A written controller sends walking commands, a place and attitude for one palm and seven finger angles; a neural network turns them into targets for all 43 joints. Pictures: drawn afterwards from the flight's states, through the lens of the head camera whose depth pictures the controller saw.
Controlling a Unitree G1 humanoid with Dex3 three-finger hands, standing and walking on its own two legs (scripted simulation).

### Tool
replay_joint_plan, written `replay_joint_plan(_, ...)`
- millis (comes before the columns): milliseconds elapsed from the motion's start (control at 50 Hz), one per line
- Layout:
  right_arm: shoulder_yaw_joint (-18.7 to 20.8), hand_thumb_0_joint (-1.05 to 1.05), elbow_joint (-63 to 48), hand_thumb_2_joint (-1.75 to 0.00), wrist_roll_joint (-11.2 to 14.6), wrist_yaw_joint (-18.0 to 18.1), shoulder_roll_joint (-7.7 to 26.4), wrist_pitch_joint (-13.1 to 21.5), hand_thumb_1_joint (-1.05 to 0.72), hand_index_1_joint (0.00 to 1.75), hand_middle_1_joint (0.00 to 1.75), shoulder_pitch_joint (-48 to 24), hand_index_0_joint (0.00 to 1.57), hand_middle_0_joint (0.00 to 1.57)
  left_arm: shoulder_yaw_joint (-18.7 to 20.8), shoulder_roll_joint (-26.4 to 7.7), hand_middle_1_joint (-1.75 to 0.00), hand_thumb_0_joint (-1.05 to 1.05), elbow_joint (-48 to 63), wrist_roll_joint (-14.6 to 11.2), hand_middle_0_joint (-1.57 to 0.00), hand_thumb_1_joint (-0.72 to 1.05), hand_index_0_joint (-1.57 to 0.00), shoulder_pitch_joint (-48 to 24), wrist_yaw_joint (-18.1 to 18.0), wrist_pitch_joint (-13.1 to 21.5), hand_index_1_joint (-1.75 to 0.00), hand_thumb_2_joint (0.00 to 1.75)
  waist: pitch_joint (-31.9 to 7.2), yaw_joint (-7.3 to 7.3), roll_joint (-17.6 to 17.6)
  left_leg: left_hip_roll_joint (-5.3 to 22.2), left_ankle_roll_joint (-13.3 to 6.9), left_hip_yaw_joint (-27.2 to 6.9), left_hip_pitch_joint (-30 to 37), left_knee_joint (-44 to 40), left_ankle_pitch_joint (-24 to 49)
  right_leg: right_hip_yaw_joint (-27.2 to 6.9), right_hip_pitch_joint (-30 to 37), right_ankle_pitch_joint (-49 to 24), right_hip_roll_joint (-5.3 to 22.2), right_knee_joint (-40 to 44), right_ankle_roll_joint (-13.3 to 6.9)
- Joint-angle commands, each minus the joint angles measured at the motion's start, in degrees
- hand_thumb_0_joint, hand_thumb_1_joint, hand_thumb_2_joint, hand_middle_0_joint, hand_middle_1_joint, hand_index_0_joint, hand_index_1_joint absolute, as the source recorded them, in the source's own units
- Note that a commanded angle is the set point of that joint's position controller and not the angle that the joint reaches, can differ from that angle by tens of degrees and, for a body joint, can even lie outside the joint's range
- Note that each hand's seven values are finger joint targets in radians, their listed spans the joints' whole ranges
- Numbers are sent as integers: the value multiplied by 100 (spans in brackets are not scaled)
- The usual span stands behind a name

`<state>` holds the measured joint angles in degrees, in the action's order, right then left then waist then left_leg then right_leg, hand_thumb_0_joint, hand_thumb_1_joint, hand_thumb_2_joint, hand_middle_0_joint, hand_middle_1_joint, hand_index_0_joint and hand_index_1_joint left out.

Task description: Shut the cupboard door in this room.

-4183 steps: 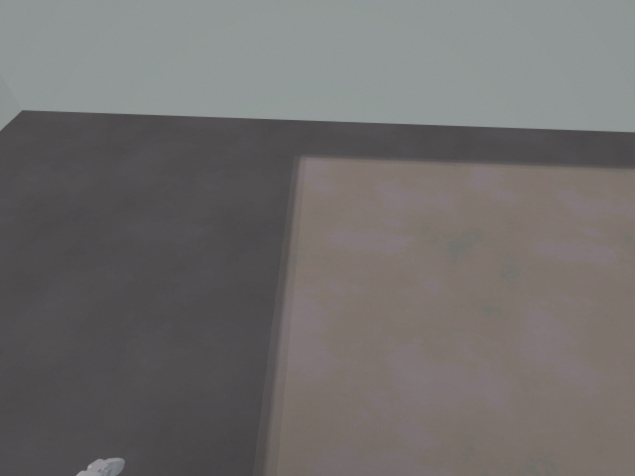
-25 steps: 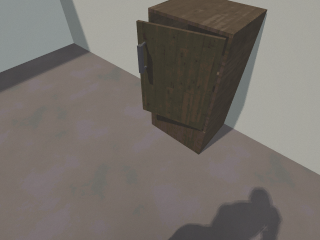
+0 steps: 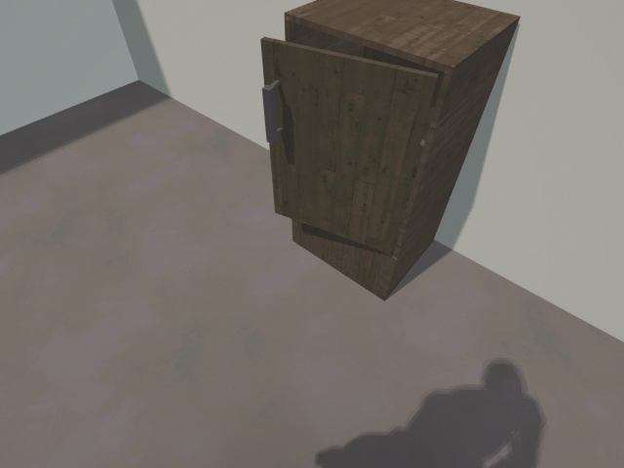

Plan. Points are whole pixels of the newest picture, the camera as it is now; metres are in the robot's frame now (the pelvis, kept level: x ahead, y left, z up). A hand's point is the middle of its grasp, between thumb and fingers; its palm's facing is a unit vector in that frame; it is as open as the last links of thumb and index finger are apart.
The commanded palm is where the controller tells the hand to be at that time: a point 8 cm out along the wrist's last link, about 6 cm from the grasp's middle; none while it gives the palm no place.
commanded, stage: look to check the result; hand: left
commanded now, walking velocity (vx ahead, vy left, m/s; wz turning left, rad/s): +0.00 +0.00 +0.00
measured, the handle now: (274, 112) +0.96 +0.16 -0.06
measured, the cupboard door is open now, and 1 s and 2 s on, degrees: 14 14 14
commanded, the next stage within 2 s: walk to a spot facing it in 0.36 s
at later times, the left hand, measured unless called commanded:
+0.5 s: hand out of the picture +0.07 +0.22 -0.16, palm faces +0.01 -0.95 -0.31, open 7.4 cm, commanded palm none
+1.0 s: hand out of the picture +0.01 +0.22 -0.19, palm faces +0.28 -0.93 -0.23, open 7.4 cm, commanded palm none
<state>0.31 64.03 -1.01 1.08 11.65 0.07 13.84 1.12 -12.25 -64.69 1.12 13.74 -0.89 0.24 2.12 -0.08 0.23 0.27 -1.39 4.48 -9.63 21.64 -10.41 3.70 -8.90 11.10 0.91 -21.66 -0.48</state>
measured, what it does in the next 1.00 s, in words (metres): lifts its right foot, turning left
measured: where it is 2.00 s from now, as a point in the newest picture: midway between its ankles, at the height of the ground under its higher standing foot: outside the picture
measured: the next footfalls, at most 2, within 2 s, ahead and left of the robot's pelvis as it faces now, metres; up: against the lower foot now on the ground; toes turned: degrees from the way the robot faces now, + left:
right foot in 1.24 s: +0.09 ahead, -0.13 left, +0.00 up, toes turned +25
left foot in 1.56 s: -0.05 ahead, +0.11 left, +0.00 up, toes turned +43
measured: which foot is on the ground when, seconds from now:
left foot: down 0.00-1.00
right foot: down 0.00-0.86, up 0.88-1.00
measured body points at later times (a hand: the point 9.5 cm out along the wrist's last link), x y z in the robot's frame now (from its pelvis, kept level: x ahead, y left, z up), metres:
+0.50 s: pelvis +0.02 -0.01 +0.00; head +0.02 -0.01 +0.45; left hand +0.07 +0.27 -0.14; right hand +0.08 -0.28 -0.14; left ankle +0.02 +0.10 -0.75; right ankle +0.01 -0.11 -0.75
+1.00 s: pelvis +0.00 +0.01 -0.02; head +0.05 +0.04 +0.43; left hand -0.01 +0.27 -0.17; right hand +0.10 -0.21 -0.16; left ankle +0.01 +0.12 -0.75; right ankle +0.00 -0.13 -0.68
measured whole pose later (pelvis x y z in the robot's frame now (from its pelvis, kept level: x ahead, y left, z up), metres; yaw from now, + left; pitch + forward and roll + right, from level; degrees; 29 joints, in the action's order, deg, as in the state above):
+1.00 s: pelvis +0.00 +0.01 -0.02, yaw +16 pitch +0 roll -1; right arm 1.9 55.5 -2.1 0.2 9.5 -1.8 13.9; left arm 4.3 -13.1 -55.0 1.6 10.7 -0.9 -4.0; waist 6.2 -1.1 -1.7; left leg -0.7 -2.0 1.4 -20.3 34.5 -14.7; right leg 2.4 -24.7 25.8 3.9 -61.0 2.4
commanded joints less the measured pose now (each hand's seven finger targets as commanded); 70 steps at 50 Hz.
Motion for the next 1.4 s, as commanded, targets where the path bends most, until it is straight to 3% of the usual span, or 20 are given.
replay_joint_plan(0, 168, 0, -214, -90, 26, 54, 929, 74, -90, 30, 30, -24, 20, 20, 135, -914, -30, 0, 212, -28, -20, 90, -20, 23, -36, 112, -30, 90, 59, -21, -29, 649, -50, -718, 18, -567, 110, -649, -125, -86, 567, 559, -215)
replay_joint_plan(460, 160, 0, -254, -90, 25, 36, 1487, 130, -90, 30, 30, -619, 20, 20, 170, -1460, -30, 0, 272, -37, -20, 90, -20, -553, -4, 174, -30, 90, -321, -13, -25, 744, 1, -756, 415, -637, 959, -635, 362, -1042, 681, 653, -226)
replay_joint_plan(560, 68, 0, -301, -90, 9, -3, 872, -57, -90, 30, 30, -355, 20, 20, 144, -987, -30, 0, 325, -45, -20, 90, -20, -234, -88, -23, -30, 90, -152, 31, -28, 609, 121, -747, -157, -141, 1197, -316, 387, -1145, 840, 119, -130)
replay_joint_plan(640, 191, 0, -570, -90, 9, -31, 828, -158, -90, 30, 30, -331, 20, 20, 314, -1233, -30, 0, 591, -18, -20, 90, -20, -81, -115, -88, -30, 90, -258, 110, -615, 264, 219, -474, -794, 1020, 642, -553, 524, -1426, 1534, 92, -593)
replay_joint_plan(680, 274, 0, -769, -90, -5, -34, 765, -234, -90, 30, 30, -389, 20, 20, 374, -1238, -30, 0, 776, 16, -20, 90, -20, -61, -135, -93, -30, 90, -118, 146, -976, 157, 267, -325, -1252, 2340, -1314, -730, 432, -1960, 2060, 207, -1082)
replay_joint_plan(720, 332, 0, -933, -90, 29, -59, 694, -265, -90, 30, 30, -386, 20, 20, 422, -1211, -30, 0, 959, 82, -20, 90, -20, -192, -162, -95, -30, 90, 39, 95, -873, 308, 261, -354, -1466, 3070, -2036, -575, 207, -2323, 2358, 126, -1252)
replay_joint_plan(800, 331, 0, -1020, -90, 7, -156, 503, -248, -90, 30, 30, -20, 20, 20, 473, -1201, -30, 0, 1199, 30, -20, 90, -20, -283, -105, -94, -30, 90, -88, -129, -579, 299, 288, 11, -578, 1317, -538, 354, -194, -1980, 1928, -838, -553)
replay_joint_plan(820, 382, 0, -1000, -90, -17, -167, 730, -205, -90, 30, 30, 279, 20, 20, 467, -1050, -30, 0, 1248, 15, -20, 90, -20, -211, -83, -134, -30, 90, -272, -245, 152, 625, 95, -621, 37, 593, 739, 639, -758, -949, 1533, -1596, -152)
replay_joint_plan(840, 508, 0, -1040, -90, -87, -132, 1303, -168, -90, 30, 30, 553, 20, 20, 417, -697, -30, 0, 1408, -38, -20, 90, -20, -41, -72, -187, -30, 90, -311, -297, 1856, 1843, -549, -2518, 286, -76, 2363, 865, -1684, 1684, 651, -2745, 354)
replay_joint_plan(860, 590, 0, -962, -90, -137, -70, 1553, -199, -90, 30, 30, 857, 20, 20, 371, -680, -30, 0, 1657, 19, -20, 90, -20, -410, -98, -219, -30, 90, -325, -547, 1556, 2312, -1103, -3219, -95, -497, 1455, 153, -1783, 2816, 329, -3772, 266)
replay_joint_plan(880, 592, 0, -967, -90, -130, -25, 1485, -182, -90, 30, 30, 819, 20, 20, 413, -636, -30, 0, 1691, 38, -20, 90, -20, -635, -106, -281, -30, 90, -320, -473, 1269, 2084, -960, -3280, -249, -686, 443, -306, -2107, 2344, 350, -4299, 206)
replay_joint_plan(920, 501, 0, -1121, -90, -101, 39, 1181, -114, -90, 30, 30, 349, 20, 20, 453, -657, -30, 0, 1649, 48, -20, 90, -20, -633, -35, -229, -30, 90, -129, -239, 835, 1632, -750, -2769, -453, -626, 41, -547, -2320, 1439, 419, -4435, 256)
replay_joint_plan(980, 485, 0, -1171, -90, -83, 68, 1114, -71, -90, 30, 30, 213, 20, 20, 429, -541, -30, 0, 1578, 8, -20, 90, -20, -350, -7, -176, -30, 90, -532, -132, 587, 1348, -782, -2274, 73, -340, 1031, -468, -2196, 1241, 294, -3923, 356)
replay_joint_plan(1100, 587, 0, -1264, -90, -109, 11, 1194, -181, -90, 30, 30, 90, 20, 20, 387, -453, -30, 0, 1728, -16, -20, 90, -20, -293, -38, -196, -30, 90, -517, -164, 895, 1149, -778, -2514, -339, -324, 619, -310, -1391, 1412, -9, -2453, 328)
replay_joint_plan(1160, 634, 0, -1418, -90, -77, -30, 1190, -250, -90, 30, 30, -230, 20, 20, 434, -578, -30, 0, 1606, -31, -20, 90, -20, 243, -58, -184, -30, 90, -501, 83, 922, 802, -538, -2541, -1131, -232, -102, -183, -233, 890, -203, -1207, 263)
replay_joint_plan(1180, 634, 0, -1517, -90, -38, -48, 1086, -273, -90, 30, 30, -408, 20, 20, 482, -721, -30, 0, 1552, -18, -20, 90, -20, 553, -79, -150, -30, 90, -456, 270, 663, 532, -329, -2385, -1740, 50, -630, -306, 462, 613, -21, -331, 202)
replay_joint_plan(1220, 608, 0, -1704, -90, -2, -129, 616, -271, -90, 30, 30, -357, 20, 20, 621, -1602, -30, 0, 1742, 123, -20, 90, -20, 351, -135, -94, -30, 90, -207, 305, -1556, -693, 412, -816, -2781, 2992, -2101, -2945, 208, 1857, 2582, 1301, -875)
replay_joint_plan(1240, 645, 0, -1677, -90, -78, -165, 778, -302, -90, 30, 30, -257, 20, 20, 562, -1476, -30, 0, 1878, 71, -20, 90, -20, -172, -142, -105, -30, 90, -155, 8, -946, -288, 317, -961, -2449, 4166, -2097, -2488, -587, 1610, 2666, 1097, -1065)
replay_joint_plan(1300, 601, 0, -1556, -90, -39, -249, 657, -337, -90, 30, 30, -224, 20, 20, 438, -902, -30, 0, 1965, 67, -20, 90, -20, -702, -141, -7, -30, 90, 187, -296, -1191, 77, 420, -730, -2430, 4824, -1420, -974, -660, -601, 1790, 350, -819)
replay_joint_plan(1380, 476, 0, -1703, -90, 24, -284, 471, -304, -90, 30, 30, -640, 20, 20, 517, -1168, -30, 0, 1798, 83, -20, 90, -20, -18, -131, 11, -30, 90, -153, 66, -1154, 24, 485, -158, -1901, 3124, -1574, -261, 260, -2735, 1777, -318, -681)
